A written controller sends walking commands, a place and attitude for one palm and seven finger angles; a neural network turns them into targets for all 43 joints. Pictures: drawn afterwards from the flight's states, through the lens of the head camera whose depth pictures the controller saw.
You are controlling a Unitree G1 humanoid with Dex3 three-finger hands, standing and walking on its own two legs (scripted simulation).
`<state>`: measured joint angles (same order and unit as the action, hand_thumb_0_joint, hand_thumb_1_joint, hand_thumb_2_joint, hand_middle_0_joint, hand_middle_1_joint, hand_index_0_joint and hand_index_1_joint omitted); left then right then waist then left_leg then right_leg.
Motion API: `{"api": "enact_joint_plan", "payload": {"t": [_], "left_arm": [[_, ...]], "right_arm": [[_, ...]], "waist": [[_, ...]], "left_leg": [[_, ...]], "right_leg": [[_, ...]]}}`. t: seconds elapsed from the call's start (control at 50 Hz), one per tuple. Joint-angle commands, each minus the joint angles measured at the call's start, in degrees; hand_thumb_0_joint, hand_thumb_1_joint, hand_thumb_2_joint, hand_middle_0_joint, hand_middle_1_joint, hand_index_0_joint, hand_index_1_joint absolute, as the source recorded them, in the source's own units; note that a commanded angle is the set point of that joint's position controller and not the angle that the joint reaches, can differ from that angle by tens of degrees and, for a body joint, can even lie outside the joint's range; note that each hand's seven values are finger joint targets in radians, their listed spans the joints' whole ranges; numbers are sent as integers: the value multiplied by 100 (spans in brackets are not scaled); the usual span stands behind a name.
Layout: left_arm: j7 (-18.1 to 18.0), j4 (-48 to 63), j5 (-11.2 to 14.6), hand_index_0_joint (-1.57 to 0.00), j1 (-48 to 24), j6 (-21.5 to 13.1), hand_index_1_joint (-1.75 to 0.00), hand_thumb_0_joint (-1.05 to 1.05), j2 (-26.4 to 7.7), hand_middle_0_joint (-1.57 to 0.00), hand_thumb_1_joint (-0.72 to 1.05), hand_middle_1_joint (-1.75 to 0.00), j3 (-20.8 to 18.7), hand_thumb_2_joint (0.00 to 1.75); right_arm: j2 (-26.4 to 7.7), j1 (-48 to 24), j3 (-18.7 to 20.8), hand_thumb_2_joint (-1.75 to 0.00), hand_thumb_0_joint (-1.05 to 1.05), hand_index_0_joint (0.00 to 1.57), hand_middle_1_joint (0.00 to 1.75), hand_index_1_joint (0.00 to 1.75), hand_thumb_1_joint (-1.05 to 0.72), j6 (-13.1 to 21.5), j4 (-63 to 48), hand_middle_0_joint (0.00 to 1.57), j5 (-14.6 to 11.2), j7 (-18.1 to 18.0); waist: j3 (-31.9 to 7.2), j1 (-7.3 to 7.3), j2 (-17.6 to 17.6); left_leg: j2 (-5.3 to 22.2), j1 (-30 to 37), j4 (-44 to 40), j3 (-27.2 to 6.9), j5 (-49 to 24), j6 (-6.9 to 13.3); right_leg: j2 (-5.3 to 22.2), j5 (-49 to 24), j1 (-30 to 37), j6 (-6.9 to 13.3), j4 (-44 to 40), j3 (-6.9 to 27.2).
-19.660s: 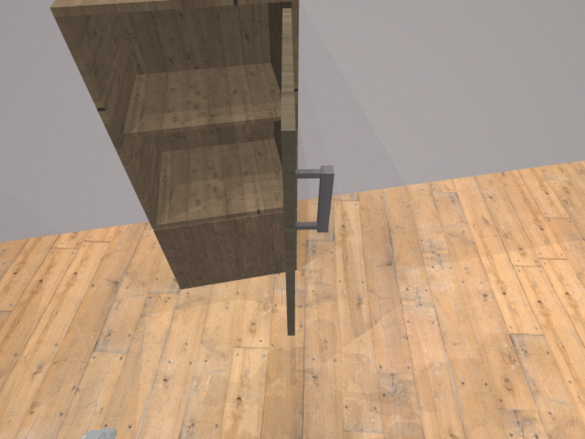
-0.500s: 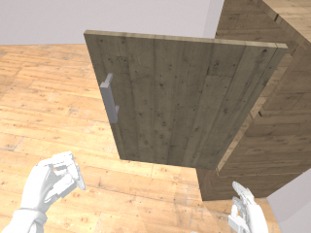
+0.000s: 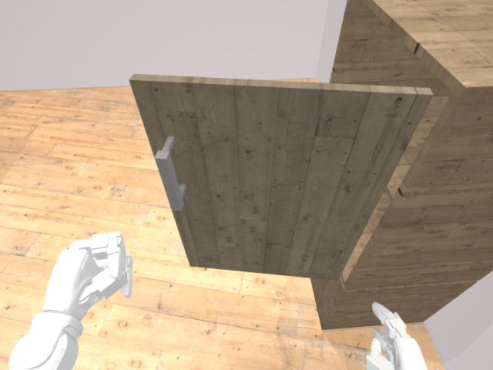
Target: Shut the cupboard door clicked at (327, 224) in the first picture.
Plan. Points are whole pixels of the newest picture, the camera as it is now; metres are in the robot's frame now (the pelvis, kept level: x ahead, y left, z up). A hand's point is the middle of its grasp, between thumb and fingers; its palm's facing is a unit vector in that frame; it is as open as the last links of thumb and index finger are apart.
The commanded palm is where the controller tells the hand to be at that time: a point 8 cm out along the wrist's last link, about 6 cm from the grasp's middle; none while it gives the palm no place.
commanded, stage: raise the hand and make a fist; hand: left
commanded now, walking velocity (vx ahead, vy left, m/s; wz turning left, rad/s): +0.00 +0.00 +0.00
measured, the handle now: (173, 175) +0.42 +0.16 +0.09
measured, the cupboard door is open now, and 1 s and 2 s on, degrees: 80 80 80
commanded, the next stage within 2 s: bring the fist close to the handle in 0.20 s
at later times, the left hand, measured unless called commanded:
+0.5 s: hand (133, 272) +0.24 +0.18 +0.08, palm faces -0.01 -1.00 -0.06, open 3.1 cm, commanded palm +0.22 +0.22 +0.09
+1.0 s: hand (169, 240) +0.29 +0.14 +0.09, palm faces -0.04 -1.00 -0.05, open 3.1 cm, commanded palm +0.27 +0.19 +0.09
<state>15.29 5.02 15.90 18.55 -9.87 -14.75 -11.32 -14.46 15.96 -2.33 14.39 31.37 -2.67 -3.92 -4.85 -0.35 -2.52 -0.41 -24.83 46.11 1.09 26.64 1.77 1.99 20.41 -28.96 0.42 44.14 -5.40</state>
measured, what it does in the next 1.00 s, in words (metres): stands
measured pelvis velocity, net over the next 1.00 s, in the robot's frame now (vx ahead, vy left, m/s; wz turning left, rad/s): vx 0.00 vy -0.01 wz -0.01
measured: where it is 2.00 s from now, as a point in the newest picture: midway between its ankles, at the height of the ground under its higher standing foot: outside the picture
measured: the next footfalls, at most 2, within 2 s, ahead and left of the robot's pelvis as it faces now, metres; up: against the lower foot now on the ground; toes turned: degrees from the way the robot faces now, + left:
none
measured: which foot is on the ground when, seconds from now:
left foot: down 0.00-1.00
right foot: down 0.00-1.00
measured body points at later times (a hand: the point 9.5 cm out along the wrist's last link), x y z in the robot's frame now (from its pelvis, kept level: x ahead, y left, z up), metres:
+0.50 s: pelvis -0.01 -0.01 +0.00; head +0.01 -0.02 +0.45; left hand +0.23 +0.23 +0.09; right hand +0.17 -0.24 -0.07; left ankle -0.03 +0.10 -0.71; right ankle +0.02 -0.12 -0.71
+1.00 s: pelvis +0.00 -0.01 +0.00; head +0.02 -0.02 +0.45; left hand +0.28 +0.19 +0.09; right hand +0.16 -0.24 -0.08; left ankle -0.03 +0.10 -0.71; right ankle +0.02 -0.12 -0.71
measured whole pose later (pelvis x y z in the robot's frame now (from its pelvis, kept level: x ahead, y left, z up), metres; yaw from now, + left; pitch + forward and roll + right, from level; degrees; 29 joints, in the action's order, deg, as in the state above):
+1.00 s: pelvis +0.00 -0.01 +0.00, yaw +0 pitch +6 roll +0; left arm 8.2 -4.2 11.0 3.8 -10.2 -10.9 -4.9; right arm -13.9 14.8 -2.3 12.2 33.4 -2.2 -2.8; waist -3.7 0.3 -2.1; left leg -0.7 -25.1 45.0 1.6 25.8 1.4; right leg 2.2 20.2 -30.1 0.8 44.5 -4.8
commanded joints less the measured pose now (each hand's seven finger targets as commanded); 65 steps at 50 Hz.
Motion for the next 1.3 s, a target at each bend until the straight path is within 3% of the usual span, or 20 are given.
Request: {"api": "enact_joint_plan", "payload": {"t": [0.0, 0.02, 0.28, 0.34, 0.42, 0.48, 0.62, 0.66, 0.72, 0.76, 0.8, 0.82, 0.88, 0.92, 0.96, 1.0, 1.04, 1.1, 1.18, 1.28], "left_arm": [[-31, 1310, 112, -130, -629, -474, -150, 0, -807, -130, 90, -150, -450, 90], [-62, 1295, 97, -130, -627, -523, -150, 0, -922, -130, 90, -150, -536, 90], [46, 1170, 160, -130, -606, -564, -150, 0, -792, -130, 90, -150, -430, 90], [1, 1133, 104, -130, -1150, -578, -150, 0, -747, -130, 90, -150, -272, 90], [-8, 792, 86, -130, -1459, -546, -150, 0, -908, -130, 90, -150, -398, 90], [23, 681, 55, -130, -1840, -507, -150, 0, -756, -130, 90, -150, -206, 90], [-186, 468, -16, -130, -1695, -375, -150, 0, -688, -130, 90, -150, -234, 90], [-236, 539, -79, -130, -1733, -366, -150, 0, -446, -130, 90, -150, -10, 90], [-419, 505, -182, -130, -1927, -369, -150, 0, -645, -130, 90, -150, -138, 90], [-472, 661, -238, -130, -2226, -407, -150, 0, -336, -130, 90, -150, 199, 90], [-571, 672, -283, -130, -2216, -433, -150, 0, -364, -130, 90, -150, 176, 90], [-614, 659, -313, -130, -2264, -435, -150, 0, -365, -130, 90, -150, 224, 90], [-682, 477, -363, -130, -2578, -414, -150, 0, -250, -130, 90, -150, 339, 90], [-742, 287, -406, -130, -2612, -394, -150, 0, -448, -130, 90, -150, 165, 90], [-732, 356, -433, -130, -2902, -390, -150, 0, -178, -130, 90, -150, 437, 90], [-767, 212, -429, -130, -3044, -356, -150, 0, -188, -130, 90, -150, 414, 90], [-788, -14, -430, -130, -3094, -339, -150, 0, -280, -130, 90, -150, 283, 90], [-811, -55, -435, -130, -3103, -365, -150, 0, -222, -130, 90, -150, 291, 90], [-870, -266, -495, -130, -3604, -356, -150, 0, -29, -130, 90, -150, 540, 90], [-1016, -410, -583, -130, -4110, -397, -150, 0, 59, -130, 90, -150, 654, 90]], "right_arm": [[-667, -482, 297, -90, 0, 20, 30, 30, -90, 370, -938, 20, 1, -27], [-681, -475, 307, -90, 0, 20, 30, 30, -90, 364, -901, 20, 14, -32], [-675, -534, 306, -90, 0, 20, 30, 30, -90, 408, -880, 20, -12, -45], [-688, -543, 280, -90, 0, 20, 30, 30, -90, 402, -825, 20, -2, -68], [-721, -523, 290, -90, 0, 20, 30, 30, -90, 380, -745, 20, -7, -111], [-703, -539, 289, -90, 0, 20, 30, 30, -90, 360, -736, 20, -25, -112], [-687, -485, 303, -90, 0, 20, 30, 30, -90, 311, -776, 20, 22, -41], [-641, -483, 306, -90, 0, 20, 30, 30, -90, 291, -821, 20, 13, 5], [-674, -450, 312, -90, 0, 20, 30, 30, -90, 232, -766, 20, 28, 23], [-626, -477, 318, -90, 0, 20, 30, 30, -90, 237, -801, 20, 21, 48], [-628, -464, 317, -90, 0, 20, 30, 30, -90, 222, -777, 20, 28, 63], [-641, -447, 309, -90, 0, 20, 30, 30, -90, 209, -770, 20, 42, 66], [-629, -456, 310, -90, 0, 20, 30, 30, -90, 161, -721, 20, 33, 73], [-663, -454, 320, -90, 0, 20, 30, 30, -90, 106, -675, 20, 46, 69], [-605, -495, 303, -90, 0, 20, 30, 30, -90, 82, -705, 20, 34, 92], [-613, -476, 299, -90, 0, 20, 30, 30, -90, 45, -678, 20, 35, 95], [-622, -451, 315, -90, 0, 20, 30, 30, -90, -11, -655, 20, 44, 97], [-597, -464, 326, -90, 0, 20, 30, 30, -90, -58, -664, 20, 39, 124], [-599, -417, 324, -90, 0, 20, 30, 30, -90, -137, -625, 20, 28, 139], [-588, -373, 338, -90, 0, 20, 30, 30, -90, -210, -582, 20, 42, 154]], "waist": [[-692, -24, 69], [-668, -16, 205], [-628, 21, 162], [-527, 117, 191], [-591, 114, 269], [-720, 129, 48], [-941, -25, 274], [-966, 11, 246], [-852, 30, 287], [-941, 91, 160], [-1009, 83, 56], [-1004, 91, 327], [-932, 150, 280], [-944, 114, 468], [-1056, 127, 123], [-1083, 145, 135], [-1104, 115, 429], [-1229, 66, 187], [-1046, 194, 314], [-1251, 216, 277]], "left_leg": [[17, -105, -824, -273, -1798, -153], [21, -149, -802, -269, -1750, -140], [-21, -250, -749, -210, -1438, -95], [-20, -292, -739, -223, -1286, -78], [-18, -310, -696, -221, -1238, -69], [-26, -200, -750, -215, -1287, -83], [-13, -167, -795, -214, -1805, -106], [-8, -107, -831, -176, -1861, -121], [9, -149, -831, -190, -1822, -124], [5, -27, -838, -177, -1810, -125], [11, 36, -847, -181, -1868, -145], [23, -8, -840, -206, -1881, -124], [21, -25, -858, -196, -1722, -137], [17, -103, -846, -178, -1708, -115], [2, 40, -875, -166, -1785, -133], [3, 54, -863, -166, -1822, -143], [5, -31, -863, -150, -1850, -127], [10, 94, -876, -130, -2057, -162], [20, 81, -873, -145, -1969, -152], [16, 198, -881, -145, -1993, -154]], "right_leg": [[-107, -1215, 845, 48, -485, 128], [-98, -1155, 903, 55, -512, 172], [-57, -845, 865, 11, -660, 306], [-45, -625, 762, 2, -688, 340], [-32, -526, 770, 2, -726, 414], [-36, -634, 763, 5, -670, 345], [-36, -1305, 1050, 34, -545, 273], [-37, -1395, 1005, 21, -520, 221], [-49, -1309, 946, 41, -519, 229], [-50, -1308, 873, 30, -505, 215], [-52, -1345, 869, 45, -476, 196], [-56, -1365, 929, 46, -482, 206], [-63, -1240, 816, 33, -494, 204], [-52, -1237, 931, 40, -525, 250], [-45, -1326, 908, 58, -493, 241], [-51, -1384, 900, 58, -495, 232], [-50, -1469, 1049, 51, -518, 269], [-52, -1679, 1081, 75, -467, 234], [-65, -1626, 940, 60, -506, 230], [-58, -1654, 957, 64, -492, 243]]}}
